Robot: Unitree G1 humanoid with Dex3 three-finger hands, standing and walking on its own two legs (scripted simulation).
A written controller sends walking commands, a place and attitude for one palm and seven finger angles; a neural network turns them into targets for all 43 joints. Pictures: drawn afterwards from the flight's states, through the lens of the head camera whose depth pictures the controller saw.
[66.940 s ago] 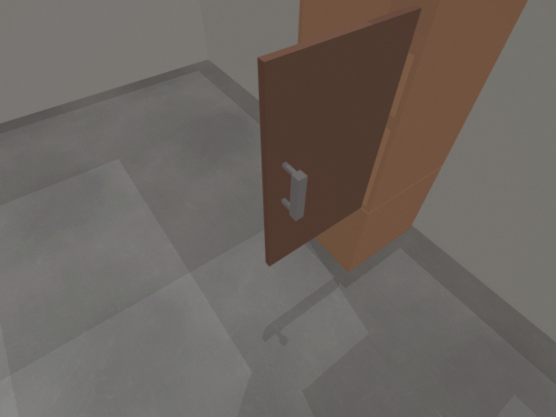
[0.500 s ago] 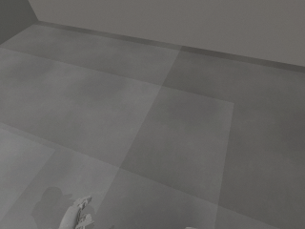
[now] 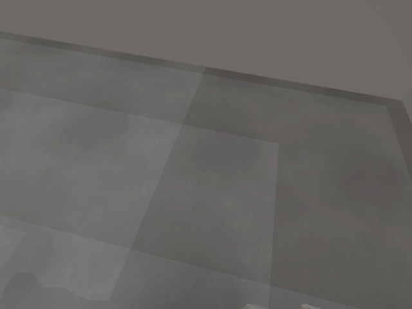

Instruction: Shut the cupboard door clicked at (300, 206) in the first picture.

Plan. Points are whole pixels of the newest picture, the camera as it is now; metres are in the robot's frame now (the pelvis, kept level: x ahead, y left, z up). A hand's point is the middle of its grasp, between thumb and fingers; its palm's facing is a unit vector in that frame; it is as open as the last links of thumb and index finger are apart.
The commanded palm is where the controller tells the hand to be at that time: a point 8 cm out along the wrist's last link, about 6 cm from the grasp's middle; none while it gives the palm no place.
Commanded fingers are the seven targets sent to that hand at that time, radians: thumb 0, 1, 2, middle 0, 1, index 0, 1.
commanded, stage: turn to face it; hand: left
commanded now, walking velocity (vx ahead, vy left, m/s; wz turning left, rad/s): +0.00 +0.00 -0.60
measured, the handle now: out of the picture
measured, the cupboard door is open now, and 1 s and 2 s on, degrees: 16 16 16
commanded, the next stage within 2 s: none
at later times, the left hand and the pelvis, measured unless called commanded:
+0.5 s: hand (139, 289) +0.17 +0.17 -0.17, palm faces -0.26 -0.94 -0.22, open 7.3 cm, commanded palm none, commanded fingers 0.00 0.90 0.90 -0.20 -0.30 -0.20 -0.30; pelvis +0.03 +0.00 -0.01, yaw -17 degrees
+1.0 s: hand (182, 254) +0.26 +0.08 -0.16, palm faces -0.58 -0.77 -0.26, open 7.3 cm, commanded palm none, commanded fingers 0.00 0.90 0.90 -0.20 -0.30 -0.20 -0.30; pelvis +0.03 -0.01 -0.01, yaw -37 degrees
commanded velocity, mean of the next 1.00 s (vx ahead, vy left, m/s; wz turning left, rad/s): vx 0.00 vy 0.00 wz -0.60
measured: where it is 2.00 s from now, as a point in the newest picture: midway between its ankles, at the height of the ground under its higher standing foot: outside the picture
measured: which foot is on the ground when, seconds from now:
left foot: down 0.00-0.14, up 0.16-0.50, down 0.52-0.94, up 0.96-1.00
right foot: up 0.00-0.12, down 0.14-0.52, up 0.54-0.92, down 0.94-1.00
